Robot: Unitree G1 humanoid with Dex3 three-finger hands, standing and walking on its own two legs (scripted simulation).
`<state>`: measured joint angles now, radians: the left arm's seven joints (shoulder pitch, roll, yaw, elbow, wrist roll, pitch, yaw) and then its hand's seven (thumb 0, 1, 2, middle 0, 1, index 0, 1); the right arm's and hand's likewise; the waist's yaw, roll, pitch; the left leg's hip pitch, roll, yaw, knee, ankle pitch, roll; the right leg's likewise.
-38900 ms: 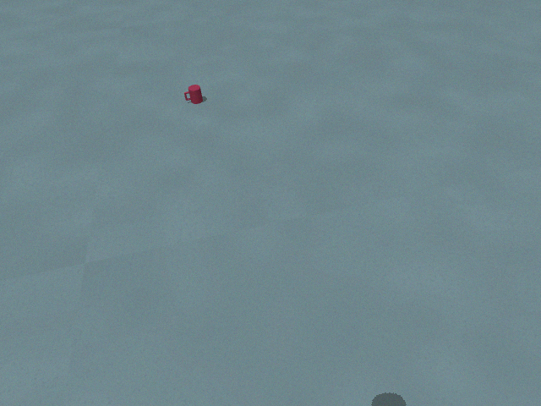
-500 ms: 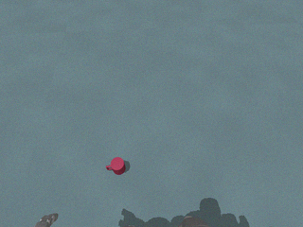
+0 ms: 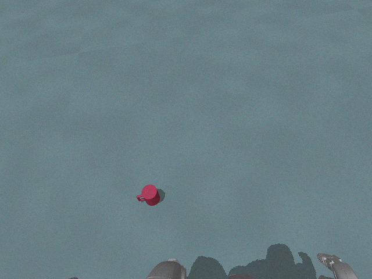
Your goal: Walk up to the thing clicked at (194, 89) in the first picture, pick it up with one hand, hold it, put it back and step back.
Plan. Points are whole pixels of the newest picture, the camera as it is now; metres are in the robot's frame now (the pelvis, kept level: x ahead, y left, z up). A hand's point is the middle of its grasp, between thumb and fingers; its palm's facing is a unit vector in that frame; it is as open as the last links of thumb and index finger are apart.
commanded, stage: step back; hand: left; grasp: from above
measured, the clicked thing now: (147, 196) +0.58 +0.27 -0.71
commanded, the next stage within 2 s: none
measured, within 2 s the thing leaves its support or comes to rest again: neither
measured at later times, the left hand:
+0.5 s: hand out of the picture -0.06 +0.29 -0.15, palm faces +0.08 -0.93 -0.35, open 7.4 cm
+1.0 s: hand out of the picture -0.24 +0.25 -0.12, palm faces +0.03 -0.89 -0.46, open 7.4 cm
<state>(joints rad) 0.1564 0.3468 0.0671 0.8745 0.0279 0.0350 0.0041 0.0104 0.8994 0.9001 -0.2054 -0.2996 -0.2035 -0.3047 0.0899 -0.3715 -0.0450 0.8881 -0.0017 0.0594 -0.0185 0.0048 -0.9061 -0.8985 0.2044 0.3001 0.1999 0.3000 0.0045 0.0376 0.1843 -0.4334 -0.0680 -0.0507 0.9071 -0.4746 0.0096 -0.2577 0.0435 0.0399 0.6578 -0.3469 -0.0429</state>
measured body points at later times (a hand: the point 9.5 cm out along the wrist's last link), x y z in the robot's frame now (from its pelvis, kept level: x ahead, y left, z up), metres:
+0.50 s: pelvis -0.14 +0.02 +0.01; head -0.09 +0.05 +0.46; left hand -0.06 +0.34 -0.12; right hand -0.02 -0.28 -0.09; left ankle -0.11 +0.13 -0.72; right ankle -0.16 -0.13 -0.62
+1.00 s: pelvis -0.32 -0.03 +0.01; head -0.27 -0.06 +0.45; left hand -0.24 +0.29 -0.09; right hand -0.23 -0.35 -0.13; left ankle -0.35 +0.11 -0.66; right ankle -0.26 -0.13 -0.72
